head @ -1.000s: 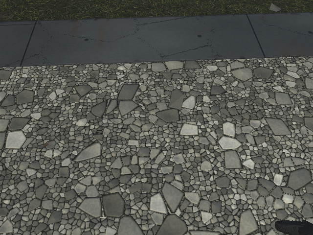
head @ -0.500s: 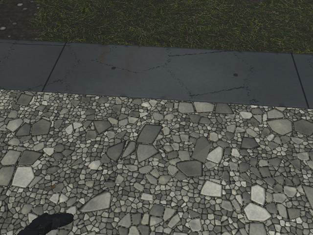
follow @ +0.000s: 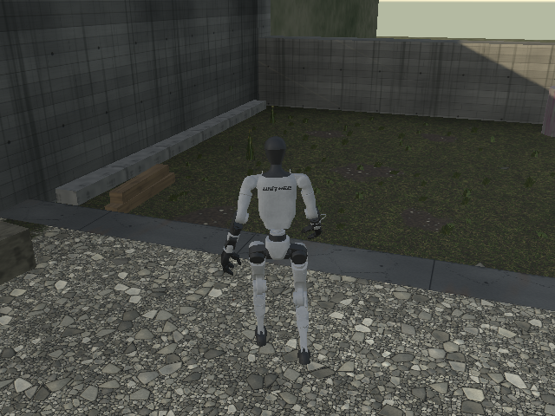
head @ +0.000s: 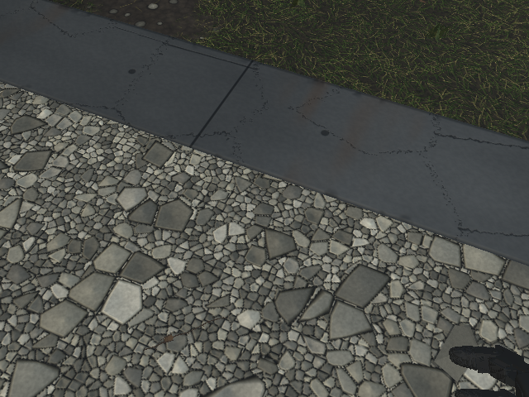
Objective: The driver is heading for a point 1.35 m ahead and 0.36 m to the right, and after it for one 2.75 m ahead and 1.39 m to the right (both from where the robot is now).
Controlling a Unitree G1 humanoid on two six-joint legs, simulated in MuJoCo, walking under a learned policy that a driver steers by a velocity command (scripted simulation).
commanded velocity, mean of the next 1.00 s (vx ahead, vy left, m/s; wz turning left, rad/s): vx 0.50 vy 0.00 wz -0.41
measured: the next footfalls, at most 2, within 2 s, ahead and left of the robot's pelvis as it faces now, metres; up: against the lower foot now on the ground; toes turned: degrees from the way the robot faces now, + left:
right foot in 0.46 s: +0.38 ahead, -0.17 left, +0.00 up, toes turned -18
left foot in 0.96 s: +0.72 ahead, -0.10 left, +0.00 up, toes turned -29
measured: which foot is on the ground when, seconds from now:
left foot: down 0.00-0.48, up 0.50-0.94, down 0.96-1.00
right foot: up 0.00-0.44, down 0.46-0.98, up 1.00-1.00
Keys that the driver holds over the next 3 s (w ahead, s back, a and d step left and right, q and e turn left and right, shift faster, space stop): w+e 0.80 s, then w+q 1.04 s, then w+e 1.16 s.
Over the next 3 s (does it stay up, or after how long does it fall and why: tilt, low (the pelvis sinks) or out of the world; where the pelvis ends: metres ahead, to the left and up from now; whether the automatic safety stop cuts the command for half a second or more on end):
stays up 1.59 -0.31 -0.06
